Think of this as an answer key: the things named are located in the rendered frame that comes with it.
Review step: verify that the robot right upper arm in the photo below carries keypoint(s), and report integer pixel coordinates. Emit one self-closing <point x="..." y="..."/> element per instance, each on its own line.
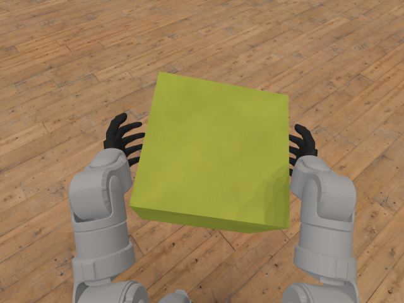
<point x="312" y="293"/>

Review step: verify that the left robot forearm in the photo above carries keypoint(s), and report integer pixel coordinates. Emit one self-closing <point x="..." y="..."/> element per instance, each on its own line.
<point x="98" y="215"/>

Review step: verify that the left robot shin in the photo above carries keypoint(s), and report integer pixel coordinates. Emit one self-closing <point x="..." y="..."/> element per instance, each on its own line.
<point x="181" y="292"/>

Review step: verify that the right robot hand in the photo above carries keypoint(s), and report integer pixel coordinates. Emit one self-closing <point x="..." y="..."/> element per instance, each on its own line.
<point x="306" y="145"/>

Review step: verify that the left robot hand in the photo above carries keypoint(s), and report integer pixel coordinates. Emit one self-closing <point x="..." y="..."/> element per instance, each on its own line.
<point x="115" y="133"/>

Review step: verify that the robot left upper arm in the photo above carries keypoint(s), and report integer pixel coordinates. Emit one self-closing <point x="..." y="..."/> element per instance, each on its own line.
<point x="117" y="292"/>

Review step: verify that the carton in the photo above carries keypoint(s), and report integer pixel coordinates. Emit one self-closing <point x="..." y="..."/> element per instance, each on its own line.
<point x="216" y="156"/>

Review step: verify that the right robot forearm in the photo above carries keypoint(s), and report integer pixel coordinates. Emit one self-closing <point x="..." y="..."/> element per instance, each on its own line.
<point x="327" y="217"/>

